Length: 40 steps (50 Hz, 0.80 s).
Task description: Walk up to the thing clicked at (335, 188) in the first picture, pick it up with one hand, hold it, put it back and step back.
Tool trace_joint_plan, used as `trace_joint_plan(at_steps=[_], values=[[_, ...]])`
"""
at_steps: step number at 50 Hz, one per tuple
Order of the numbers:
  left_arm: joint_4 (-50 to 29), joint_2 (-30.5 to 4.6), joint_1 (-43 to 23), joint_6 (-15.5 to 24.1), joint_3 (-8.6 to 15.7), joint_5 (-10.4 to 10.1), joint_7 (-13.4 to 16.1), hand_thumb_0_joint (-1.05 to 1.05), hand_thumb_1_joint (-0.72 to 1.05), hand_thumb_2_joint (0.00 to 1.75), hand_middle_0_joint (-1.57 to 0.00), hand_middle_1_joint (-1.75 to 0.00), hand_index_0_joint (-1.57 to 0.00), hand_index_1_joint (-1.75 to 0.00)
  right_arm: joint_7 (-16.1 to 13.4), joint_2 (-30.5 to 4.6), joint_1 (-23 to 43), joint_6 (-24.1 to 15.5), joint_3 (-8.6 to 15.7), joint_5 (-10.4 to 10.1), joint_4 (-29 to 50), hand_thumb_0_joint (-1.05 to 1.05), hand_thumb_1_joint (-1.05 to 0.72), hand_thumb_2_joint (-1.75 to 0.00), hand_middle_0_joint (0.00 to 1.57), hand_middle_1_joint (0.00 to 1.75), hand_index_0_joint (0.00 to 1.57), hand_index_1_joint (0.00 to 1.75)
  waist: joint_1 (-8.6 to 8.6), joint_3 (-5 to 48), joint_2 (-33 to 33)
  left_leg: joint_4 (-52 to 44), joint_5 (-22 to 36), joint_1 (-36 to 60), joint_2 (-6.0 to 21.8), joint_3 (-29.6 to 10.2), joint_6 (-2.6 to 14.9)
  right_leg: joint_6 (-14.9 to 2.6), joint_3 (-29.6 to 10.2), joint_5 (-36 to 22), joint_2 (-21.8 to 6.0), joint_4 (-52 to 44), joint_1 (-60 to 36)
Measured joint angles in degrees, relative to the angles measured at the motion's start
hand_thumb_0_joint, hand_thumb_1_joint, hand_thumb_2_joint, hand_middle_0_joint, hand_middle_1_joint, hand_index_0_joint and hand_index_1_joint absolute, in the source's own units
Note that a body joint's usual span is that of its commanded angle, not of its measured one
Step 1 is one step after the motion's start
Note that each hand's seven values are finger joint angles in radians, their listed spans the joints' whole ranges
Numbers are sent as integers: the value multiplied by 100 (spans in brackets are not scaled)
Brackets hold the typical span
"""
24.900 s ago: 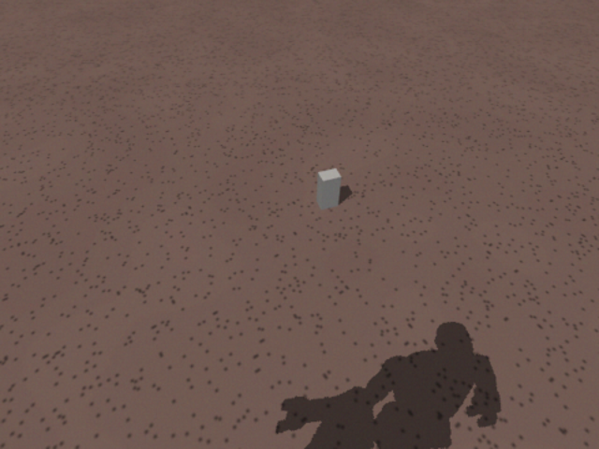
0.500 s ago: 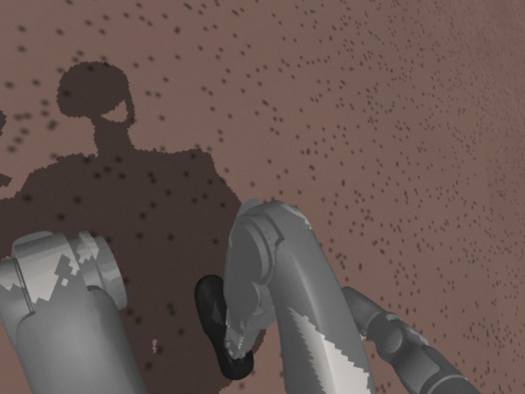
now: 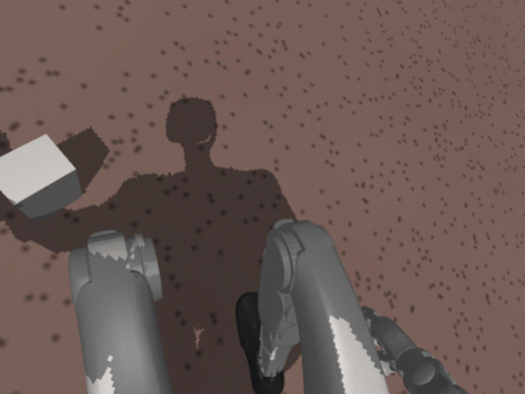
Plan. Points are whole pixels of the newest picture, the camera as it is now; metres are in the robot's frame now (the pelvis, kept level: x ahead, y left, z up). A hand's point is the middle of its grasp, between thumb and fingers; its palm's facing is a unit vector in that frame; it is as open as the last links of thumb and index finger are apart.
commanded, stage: rise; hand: left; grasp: from the side
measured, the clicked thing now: (41, 184) +0.42 +0.31 -0.21
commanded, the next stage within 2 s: home in 0.10 s
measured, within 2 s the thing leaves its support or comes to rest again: neither
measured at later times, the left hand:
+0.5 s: hand out of the picture +0.30 +0.40 +0.03, palm faces +0.36 -0.78 -0.51, open 17.5 cm
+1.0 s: hand out of the picture +0.23 +0.29 +0.24, palm faces +0.37 -0.85 -0.39, open 17.5 cm
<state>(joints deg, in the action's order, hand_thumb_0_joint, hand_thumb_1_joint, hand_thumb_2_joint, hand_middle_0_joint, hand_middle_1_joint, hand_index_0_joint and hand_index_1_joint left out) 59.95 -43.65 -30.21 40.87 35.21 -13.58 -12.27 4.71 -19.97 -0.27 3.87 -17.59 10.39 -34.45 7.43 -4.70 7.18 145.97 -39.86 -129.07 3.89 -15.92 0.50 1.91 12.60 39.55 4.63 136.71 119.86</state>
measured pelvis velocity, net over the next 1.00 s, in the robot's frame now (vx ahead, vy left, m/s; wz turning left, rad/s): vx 0.06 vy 0.00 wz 0.24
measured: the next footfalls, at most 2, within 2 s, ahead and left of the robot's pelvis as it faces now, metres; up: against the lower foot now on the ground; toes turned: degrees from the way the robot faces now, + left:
none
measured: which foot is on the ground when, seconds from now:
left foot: down 0.00-1.00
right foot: down 0.00-1.00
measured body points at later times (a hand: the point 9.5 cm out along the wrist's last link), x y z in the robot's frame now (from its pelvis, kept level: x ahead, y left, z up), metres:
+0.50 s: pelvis +0.01 -0.01 +0.11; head +0.21 +0.06 +0.51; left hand +0.28 +0.44 +0.07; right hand +0.18 -0.24 -0.03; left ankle +0.08 +0.13 -0.27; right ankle +0.12 -0.11 -0.27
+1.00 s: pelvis +0.06 +0.00 +0.34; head +0.14 +0.04 +0.78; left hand +0.21 +0.33 +0.26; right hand +0.29 -0.21 +0.26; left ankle +0.08 +0.13 -0.27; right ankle +0.11 -0.11 -0.27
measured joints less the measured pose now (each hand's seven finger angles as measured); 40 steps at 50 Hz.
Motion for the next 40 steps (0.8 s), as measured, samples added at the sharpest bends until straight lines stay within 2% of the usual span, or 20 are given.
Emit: trace_joint_plan(at_steps=[3,5,6,8,10,12,15,20,26,32,40], values=[[17,191,-44,-81,-40,-29,-51,-1,-55,3,-4,-3,-7,-1,-35,51,33,-60,164,-126,-48,0,-89,-89,21,30,20,30,-70,157,-43,-143,38,14,8,140,20,-18,-100,8,-36,-56,22],[240,98,-164,-332,-65,448,45,-1,-53,3,-4,-3,-6,-1,-71,157,107,-51,335,-260,-84,0,-89,-89,21,30,20,30,-60,217,-22,-236,73,36,17,226,19,-39,-163,-7,-55,-87,40],[347,35,-253,-532,-120,625,95,-1,-53,3,-5,-3,-6,-1,-91,209,129,-24,423,-318,-81,0,-89,-89,21,30,20,30,-53,253,-13,-293,98,36,18,269,16,-52,-196,-18,-67,-111,58],[387,-21,-373,-923,-174,909,206,-1,-52,3,-5,-3,-6,-2,-112,280,156,32,562,-410,-45,0,-90,-90,21,30,20,30,-40,311,-27,-418,144,40,16,339,8,-74,-245,-39,-90,-187,78],[103,-3,-301,-1307,-146,1173,310,-1,-51,4,-6,-3,-7,-2,-134,332,136,91,689,-495,29,0,-91,-90,21,30,20,30,-27,371,-87,-563,168,71,12,395,-1,-92,-282,-44,-110,-296,63],[-320,33,-113,-1660,-142,1380,405,-1,-51,4,-7,-4,-7,-3,-159,368,51,157,832,-583,96,0,-92,-90,21,30,20,30,-31,463,-181,-740,180,124,6,470,-6,-110,-335,-28,-138,-425,29],[-855,101,119,-2120,-238,1542,564,-2,-51,5,-7,-5,-7,-4,-214,378,-140,247,1033,-727,60,0,-93,-90,21,30,20,30,-113,667,-347,-1052,190,227,-5,628,-3,-137,-452,13,-186,-639,-26],[-1405,221,649,-2802,-502,1550,870,-1,-53,5,-7,-5,-6,-5,-301,399,-406,421,1362,-954,-55,0,-92,-90,20,30,20,30,-324,994,-638,-1622,188,516,23,868,6,-144,-643,36,-212,-1071,-194],[-2588,985,1593,-3587,-1137,1493,1177,-1,-56,5,-6,-5,-5,-5,-397,457,-561,469,1641,-1189,38,1,-91,-90,20,30,20,30,-557,1174,-825,-2535,259,1223,42,1104,-11,-169,-827,-27,-232,-1854,-770],[-3450,1703,2391,-4123,-1674,1491,1485,-1,-56,5,-6,-5,-6,-5,-641,581,-537,317,1696,-1326,244,1,-90,-90,20,30,20,30,-572,1243,-782,-3680,376,2401,29,1220,-74,-227,-897,-135,-257,-2927,-1878],[-3577,2058,2988,-4531,-2057,1453,1908,-1,-55,5,-6,-5,-6,-5,-1016,622,-601,-105,1720,-1308,353,1,-90,-90,20,30,20,30,-516,1464,-718,-5197,565,4176,-29,1266,-128,-271,-896,-308,-308,-4444,-3663]])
